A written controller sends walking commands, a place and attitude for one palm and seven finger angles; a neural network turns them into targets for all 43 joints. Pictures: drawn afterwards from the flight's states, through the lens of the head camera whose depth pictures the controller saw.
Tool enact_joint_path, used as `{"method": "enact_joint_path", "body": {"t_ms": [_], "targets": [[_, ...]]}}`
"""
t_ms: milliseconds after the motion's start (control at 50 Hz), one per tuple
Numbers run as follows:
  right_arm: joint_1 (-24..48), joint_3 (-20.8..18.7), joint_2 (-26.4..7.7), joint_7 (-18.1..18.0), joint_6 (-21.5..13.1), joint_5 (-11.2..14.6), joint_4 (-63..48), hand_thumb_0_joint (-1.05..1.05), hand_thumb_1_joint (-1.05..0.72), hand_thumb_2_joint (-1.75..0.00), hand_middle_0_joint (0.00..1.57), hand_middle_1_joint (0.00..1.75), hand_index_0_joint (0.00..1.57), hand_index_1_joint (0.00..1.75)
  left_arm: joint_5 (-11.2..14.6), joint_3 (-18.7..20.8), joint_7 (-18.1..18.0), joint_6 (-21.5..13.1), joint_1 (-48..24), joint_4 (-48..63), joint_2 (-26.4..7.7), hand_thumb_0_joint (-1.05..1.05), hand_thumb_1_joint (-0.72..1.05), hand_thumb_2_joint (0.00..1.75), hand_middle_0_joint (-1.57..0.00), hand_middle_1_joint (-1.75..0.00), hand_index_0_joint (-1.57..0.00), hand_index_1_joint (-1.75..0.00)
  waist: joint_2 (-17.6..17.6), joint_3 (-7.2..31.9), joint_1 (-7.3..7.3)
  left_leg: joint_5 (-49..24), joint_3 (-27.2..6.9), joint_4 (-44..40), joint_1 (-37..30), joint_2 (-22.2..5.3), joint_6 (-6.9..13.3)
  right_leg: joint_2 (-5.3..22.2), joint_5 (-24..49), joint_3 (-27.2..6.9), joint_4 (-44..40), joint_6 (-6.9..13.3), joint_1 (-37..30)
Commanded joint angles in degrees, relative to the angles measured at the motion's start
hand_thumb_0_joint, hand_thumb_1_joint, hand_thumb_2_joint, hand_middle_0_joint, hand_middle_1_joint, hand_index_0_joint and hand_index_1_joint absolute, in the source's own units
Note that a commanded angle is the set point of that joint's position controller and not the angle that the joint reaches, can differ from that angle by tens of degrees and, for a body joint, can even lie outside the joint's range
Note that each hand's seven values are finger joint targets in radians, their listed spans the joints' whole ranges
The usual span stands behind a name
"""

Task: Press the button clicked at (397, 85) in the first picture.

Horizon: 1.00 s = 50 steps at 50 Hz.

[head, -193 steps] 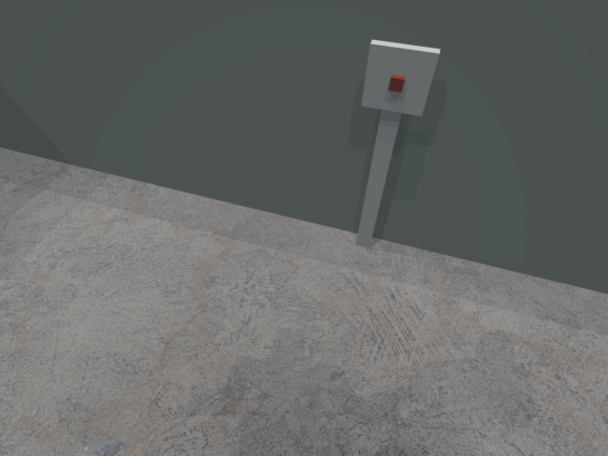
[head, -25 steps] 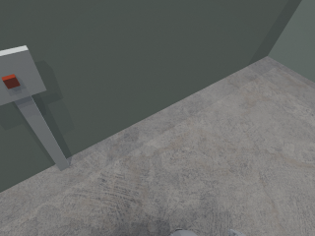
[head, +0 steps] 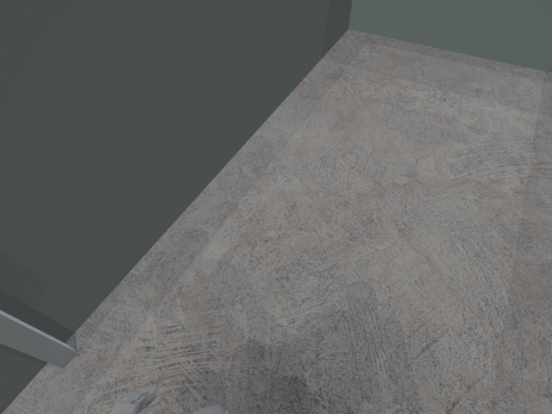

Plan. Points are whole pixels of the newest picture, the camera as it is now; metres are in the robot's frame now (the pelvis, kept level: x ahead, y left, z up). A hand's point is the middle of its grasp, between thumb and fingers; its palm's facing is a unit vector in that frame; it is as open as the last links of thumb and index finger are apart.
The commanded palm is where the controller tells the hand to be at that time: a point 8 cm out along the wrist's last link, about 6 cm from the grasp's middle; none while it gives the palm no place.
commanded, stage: walk to a spot facing it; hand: left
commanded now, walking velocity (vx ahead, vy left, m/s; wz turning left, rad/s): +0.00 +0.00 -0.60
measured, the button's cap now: out of the picture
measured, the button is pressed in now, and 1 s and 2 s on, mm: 0 0 0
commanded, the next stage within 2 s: turn to face it in 0.72 s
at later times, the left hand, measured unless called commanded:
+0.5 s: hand out of the picture +0.13 +0.22 -0.17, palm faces -0.22 -0.96 -0.18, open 7.4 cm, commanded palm none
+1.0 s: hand (269, 297) +0.34 +0.03 -0.14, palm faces -0.55 -0.80 -0.24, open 7.4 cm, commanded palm none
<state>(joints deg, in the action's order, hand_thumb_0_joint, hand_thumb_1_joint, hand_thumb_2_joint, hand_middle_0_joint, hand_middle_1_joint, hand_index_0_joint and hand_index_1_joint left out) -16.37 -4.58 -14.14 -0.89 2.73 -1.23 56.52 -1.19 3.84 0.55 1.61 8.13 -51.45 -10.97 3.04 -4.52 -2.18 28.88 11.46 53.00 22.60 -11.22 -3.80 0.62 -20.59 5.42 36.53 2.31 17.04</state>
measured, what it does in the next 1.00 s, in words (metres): walks ahead, turning right: left foot, then right foot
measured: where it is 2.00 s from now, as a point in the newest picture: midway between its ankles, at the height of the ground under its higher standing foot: outside the picture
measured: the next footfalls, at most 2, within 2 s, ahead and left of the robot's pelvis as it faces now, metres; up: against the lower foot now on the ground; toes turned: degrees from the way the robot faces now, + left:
left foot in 0.42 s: +0.14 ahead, +0.12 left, +0.00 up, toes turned -10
right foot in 0.88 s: +0.11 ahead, -0.15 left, +0.00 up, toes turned -38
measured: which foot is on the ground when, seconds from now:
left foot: up 0.00-0.40, down 0.42-0.88, up 0.90-1.00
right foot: down 0.00-0.42, up 0.44-0.86, down 0.88-1.00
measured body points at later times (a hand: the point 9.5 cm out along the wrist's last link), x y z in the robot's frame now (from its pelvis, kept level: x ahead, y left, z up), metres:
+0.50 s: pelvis +0.06 +0.03 +0.01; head +0.08 +0.05 +0.46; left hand +0.14 +0.27 -0.15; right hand +0.10 -0.24 -0.10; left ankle +0.10 +0.12 -0.72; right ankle -0.01 -0.08 -0.67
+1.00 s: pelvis +0.11 -0.04 +0.00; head +0.13 -0.08 +0.45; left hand +0.36 +0.08 -0.12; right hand -0.05 -0.23 -0.16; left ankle +0.14 +0.12 -0.66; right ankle +0.08 -0.12 -0.72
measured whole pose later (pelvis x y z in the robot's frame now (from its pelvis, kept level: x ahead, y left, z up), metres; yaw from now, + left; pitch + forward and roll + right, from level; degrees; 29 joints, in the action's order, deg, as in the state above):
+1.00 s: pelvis +0.11 -0.04 +0.00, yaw -31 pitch +0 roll +0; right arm -18.4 -3.0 -12.1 -1.6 2.3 -0.7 60.5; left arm -1.3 1.9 -0.5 -0.6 3.3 -53.2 -10.0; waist 2.6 -5.1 -4.3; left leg 29.4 4.1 61.6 22.2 -7.5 -3.0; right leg 1.5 -17.7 7.9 35.1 2.5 17.0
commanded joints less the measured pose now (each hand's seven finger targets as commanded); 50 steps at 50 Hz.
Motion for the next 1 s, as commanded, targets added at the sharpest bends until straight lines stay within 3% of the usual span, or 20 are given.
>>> {"method": "enact_joint_path", "body": {"t_ms": [0,40,120,280,340,360,380,400,420,480,540,620,760,800,820,840,860,900,940,980], "targets": [[5.3,-0.5,-3.4,-0.5,-1.4,0.1,-7.2,0.0,-0.9,-0.9,0.2,0.3,0.2,0.3,0.5,2.9,-1.8,-1.0,3.9,2.5,-11.5,0.0,0.9,0.9,-0.2,-0.3,-0.2,-0.3,-11.5,6.0,3.01,-4.0,-10.0,13.3,13.5,1.7,-1.6,14.5,37.8,-17.9,-14.6,8.0,-12.4],[2.7,-0.5,-3.2,-0.1,-1.1,-0.3,-6.0,0.0,-0.9,-0.9,0.2,0.3,0.2,0.3,0.3,2.6,-1.5,-1.1,1.9,3.3,-10.9,0.0,0.9,0.9,-0.2,-0.3,-0.2,-0.3,-10.7,6.1,1.89,-7.3,-8.6,10.4,9.4,2.7,-2.2,12.1,28.0,-16.3,-17.0,7.0,-8.8],[5.4,-0.5,-3.9,0.5,-1.4,-0.6,-7.2,0.0,-0.9,-0.9,0.2,0.3,0.2,0.3,0.2,2.8,-0.9,-1.6,4.5,2.5,-11.5,0.0,0.9,0.9,-0.2,-0.3,-0.2,-0.3,-10.4,3.8,3.54,-8.6,-8.8,5.8,10.7,4.2,-2.4,11.4,11.0,-21.5,-20.8,7.8,-9.1],[10.4,-0.1,-3.5,0.9,-3.6,0.1,-10.9,0.0,-0.9,-0.9,0.2,0.3,0.2,0.3,-0.1,3.3,-0.4,-2.3,7.3,2.0,-13.3,0.0,0.9,0.9,-0.2,-0.3,-0.2,-0.3,-12.2,3.1,5.28,-5.2,-9.1,-9.6,5.0,8.1,-0.5,11.2,5.1,-29.2,-20.5,9.4,-8.4],[3.3,0.2,-3.4,0.2,-4.4,0.4,-9.3,0.0,-0.9,-0.9,0.2,0.3,0.2,0.3,0.1,3.4,-0.4,-2.0,3.8,2.5,-13.0,0.0,0.9,0.9,-0.2,-0.3,-0.2,-0.3,-11.6,4.2,1.19,-10.9,-7.8,-23.4,-9.9,9.7,0.3,7.9,5.5,-27.8,-14.8,6.5,-0.7],[-0.9,0.0,-4.8,-0.4,-4.9,0.4,-7.8,0.0,-0.9,-0.9,0.2,0.3,0.2,0.3,0.4,3.0,-0.1,-1.7,3.1,3.0,-10.8,0.0,0.9,0.9,-0.2,-0.3,-0.2,-0.3,-7.1,4.9,-0.64,-12.7,-8.5,-29.5,-20.4,8.4,0.8,4.0,2.0,-25.0,-10.0,4.1,6.9],[-5.1,-0.9,-10.2,-0.9,-5.2,-0.2,-6.8,0.0,-0.9,-0.9,0.2,0.3,0.2,0.3,0.8,2.2,0.4,-1.4,3.8,3.9,-6.6,0.0,0.9,0.9,-0.2,-0.3,-0.2,-0.3,7.8,6.7,-2.52,-2.0,-23.5,-36.9,-28.9,-4.8,3.9,-3.6,-5.7,-17.9,3.1,0.8,17.4],[-8.2,-1.4,-14.3,-0.9,-4.6,-0.5,-7.0,0.0,-0.9,-0.9,0.2,0.3,0.2,0.3,0.5,2.0,0.7,-1.6,3.7,5.4,-5.6,0.0,0.9,0.9,-0.2,-0.3,-0.2,-0.3,15.3,5.5,-2.8,2.8,-36.9,-42.5,-26.5,-17.8,9.2,-5.4,-15.0,-8.1,17.9,-2.2,23.5],[-5.1,-0.9,-12.8,-0.8,-4.4,-0.3,-7.7,0.0,-0.9,-0.9,0.2,0.3,0.2,0.3,-0.2,2.4,0.9,-1.4,2.6,5.1,-8.1,0.0,0.9,0.9,-0.2,-0.3,-0.2,-0.3,10.6,2.9,-2.31,7.0,-37.5,-44.1,-18.2,-19.8,11.4,-0.6,-12.9,-9.8,24.4,-2.3,22.1],[2.3,1.1,-6.4,-1.2,-4.9,-0.2,-8.6,0.0,-0.9,-0.9,0.2,0.3,0.2,0.3,-0.7,2.9,2.2,-0.5,4.4,1.9,-6.8,0.0,0.9,0.9,-0.2,-0.3,-0.2,-0.3,5.0,-1.7,1.91,-10.8,-19.0,-42.5,-11.4,-10.0,8.2,2.2,-1.0,-6.8,31.0,-3.9,18.7],[0.4,1.4,-5.0,-1.5,-5.3,0.1,-7.3,0.0,-0.9,-0.9,0.2,0.3,0.2,0.3,-0.2,2.4,2.0,0.4,6.5,0.5,-4.9,0.0,0.9,0.9,-0.2,-0.3,-0.2,-0.3,6.0,1.8,2.34,-35.4,-8.2,-37.2,-15.0,-7.3,8.2,2.2,1.9,-5.2,31.7,-5.3,16.8],[-3.0,0.7,-5.5,-1.4,-5.1,0.2,-4.9,0.0,-0.9,-0.9,0.2,0.3,0.2,0.3,-0.1,1.8,1.8,1.0,2.9,1.5,-3.8,0.0,0.9,0.9,-0.2,-0.3,-0.2,-0.3,5.6,2.6,1.09,-45.4,-4.0,-34.1,-19.4,-7.9,9.2,3.0,2.3,-2.4,25.5,-6.0,17.6],[-4.5,-1.3,-7.1,-0.7,-3.9,-0.4,-2.5,0.0,-0.9,-0.9,0.2,0.3,0.2,0.3,-0.3,1.3,1.6,0.2,-4.3,4.0,-3.1,0.0,0.9,0.9,-0.2,-0.3,-0.2,-0.3,9.0,2.7,-0.93,-47.1,0.4,-28.3,-20.3,-10.1,9.0,1.5,-0.1,1.8,6.8,-4.2,9.6],[-4.5,-1.6,-7.6,-0.4,-3.8,-0.1,-2.4,0.0,-0.9,-0.9,0.2,0.3,0.2,0.3,-0.4,1.4,1.2,-0.8,-0.4,3.1,-4.3,0.0,0.9,0.9,-0.2,-0.3,-0.2,-0.3,6.8,6.5,1.37,-51.9,1.7,-20.2,-20.1,-9.3,6.9,-0.5,4.4,2.7,-3.2,-2.7,0.6],[-5.3,-1.2,-6.6,0.0,-3.8,0.5,-2.2,0.0,-0.9,-0.9,0.2,0.3,0.2,0.3,-0.7,1.7,0.6,-1.8,5.3,1.3,-6.5,0.0,0.9,0.9,-0.2,-0.3,-0.2,-0.3,2.0,9.8,4.3,-49.2,2.5,-11.1,-13.7,-7.6,4.4,0.9,14.5,0.5,-11.2,-1.7,-12.0],[-6.2,0.2,-2.0,0.4,-3.7,1.1,-3.4,0.0,-0.9,-0.9,0.2,0.3,0.2,0.3,-1.0,2.9,-0.6,-2.9,11.5,-0.9,-13.0,0.0,0.9,0.9,-0.2,-0.3,-0.2,-0.3,-14.5,15.8,6.55,-18.1,4.3,3.2,4.4,-0.9,1.2,16.0,36.9,-15.9,-11.3,3.2,-30.2],[-3.6,0.8,-0.6,-0.5,-3.1,1.2,-4.5,0.0,-0.9,-0.9,0.2,0.3,0.2,0.3,0.5,2.8,-1.0,-2.8,14.6,-2.7,-15.2,0.0,0.9,0.9,-0.2,-0.3,-0.2,-0.3,-15.9,19.1,7.13,9.3,-3.1,12.9,8.0,3.8,0.2,25.2,58.1,-21.4,-9.3,9.6,-28.6],[-1.3,1.2,0.1,-1.0,-2.2,1.1,-3.2,0.0,-0.9,-0.9,0.2,0.3,0.2,0.3,0.2,2.0,-2.1,-2.7,8.7,-1.9,-12.5,0.0,0.9,0.9,-0.2,-0.3,-0.2,-0.3,-14.4,14.3,5.36,6.1,-10.8,15.9,6.9,3.4,1.2,22.4,44.4,-18.4,-13.4,10.7,-17.2],[-3.5,1.5,0.8,-0.7,-1.7,0.4,0.2,0.0,-0.9,-0.9,0.2,0.3,0.2,0.3,0.0,0.1,-2.4,-2.7,1.3,-1.2,-8.1,0.0,0.9,0.9,-0.2,-0.3,-0.2,-0.3,-8.0,7.4,1.53,-0.9,-10.6,10.9,3.6,3.1,1.0,17.3,39.7,-8.6,-14.4,7.2,-8.3],[-5.9,1.9,1.7,-0.5,-1.1,0.5,2.1,0.0,-0.9,-0.9,0.2,0.3,0.2,0.3,-0.1,-0.5,-2.4,-3.1,-0.5,-1.3,-7.1,0.0,0.9,0.9,-0.2,-0.3,-0.2,-0.3,-10.7,6.2,0.3,-2.9,-9.2,5.7,1.0,4.2,0.4,16.2,40.4,-3.9,-15.1,6.1,-5.9]]}}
